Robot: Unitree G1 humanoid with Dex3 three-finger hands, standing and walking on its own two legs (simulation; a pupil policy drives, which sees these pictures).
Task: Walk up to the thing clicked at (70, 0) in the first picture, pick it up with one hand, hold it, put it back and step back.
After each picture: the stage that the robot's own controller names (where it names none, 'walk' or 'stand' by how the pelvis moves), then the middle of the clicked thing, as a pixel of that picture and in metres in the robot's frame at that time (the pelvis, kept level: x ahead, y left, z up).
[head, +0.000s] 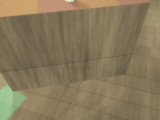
stand; out of the picture +1.03 +0.09 +0.06
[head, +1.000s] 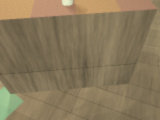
rise first; out of the picture +0.94 +0.14 +0.07
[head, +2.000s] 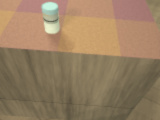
walk; (51, 18) +0.62 +0.18 +0.09
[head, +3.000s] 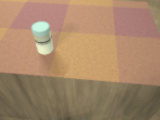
stand; (43, 38) +0.52 +0.19 +0.08
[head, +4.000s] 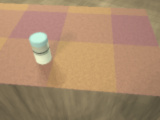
stand; (41, 48) +0.50 +0.19 +0.05
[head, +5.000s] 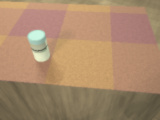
stand; (39, 46) +0.51 +0.20 +0.05
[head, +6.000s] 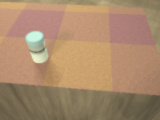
stand; (37, 47) +0.50 +0.20 +0.05
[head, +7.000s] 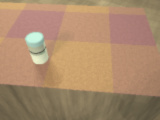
stand; (37, 48) +0.49 +0.20 +0.05
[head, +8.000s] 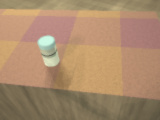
rise first; (49, 51) +0.49 +0.19 +0.06
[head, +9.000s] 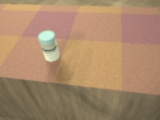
go down; (49, 46) +0.51 +0.20 +0.06
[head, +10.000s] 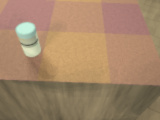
go down; (29, 40) +0.51 +0.19 +0.07
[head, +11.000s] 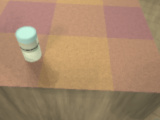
go down; (29, 44) +0.49 +0.18 +0.07
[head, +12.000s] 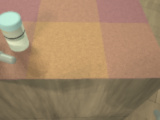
close in; (14, 32) +0.50 +0.20 +0.10
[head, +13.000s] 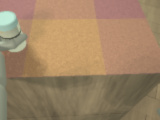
lift; (10, 32) +0.49 +0.20 +0.11
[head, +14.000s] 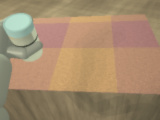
lift; (25, 39) +0.34 +0.16 +0.27
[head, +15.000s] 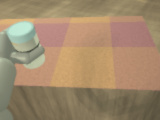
hold; (27, 46) +0.34 +0.17 +0.24
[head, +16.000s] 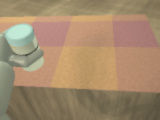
hold; (26, 48) +0.33 +0.17 +0.24
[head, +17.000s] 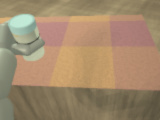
crouch; (28, 38) +0.36 +0.17 +0.25
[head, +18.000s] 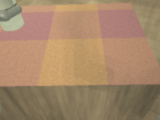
crouch; (5, 7) +0.47 +0.20 +0.26
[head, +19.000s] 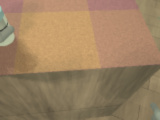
lower; out of the picture +0.51 +0.21 +0.11
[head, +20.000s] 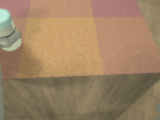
lower; (5, 31) +0.49 +0.20 +0.11
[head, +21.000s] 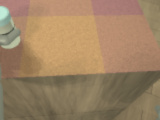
lower; (3, 28) +0.50 +0.21 +0.11
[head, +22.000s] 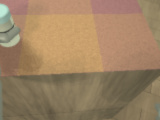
lower; (3, 26) +0.51 +0.20 +0.11
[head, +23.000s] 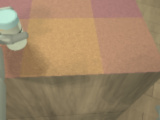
open; (11, 30) +0.50 +0.19 +0.11
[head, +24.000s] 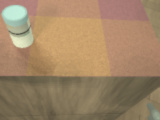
sink last; (19, 27) +0.49 +0.17 +0.10
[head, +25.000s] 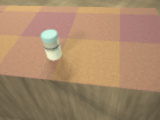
sink last; (51, 45) +0.51 +0.19 +0.07
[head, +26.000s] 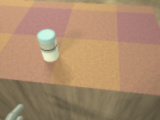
stand; (48, 46) +0.49 +0.17 +0.06
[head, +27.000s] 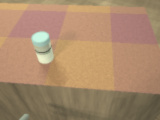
stand; (43, 48) +0.49 +0.19 +0.06
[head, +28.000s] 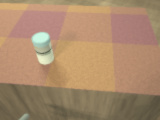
stand; (43, 48) +0.49 +0.19 +0.06
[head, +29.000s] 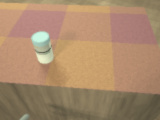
stand; (43, 48) +0.49 +0.19 +0.06
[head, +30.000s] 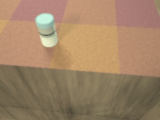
walk; (47, 30) +0.54 +0.16 +0.07
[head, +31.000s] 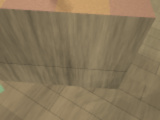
walk; out of the picture +0.83 +0.16 +0.08
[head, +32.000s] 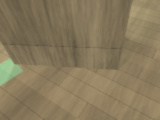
stand; out of the picture +1.17 +0.22 +0.07
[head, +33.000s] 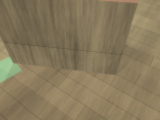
stand; out of the picture +1.18 +0.15 +0.06
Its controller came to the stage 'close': yes
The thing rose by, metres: 0.21
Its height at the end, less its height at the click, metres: +0.00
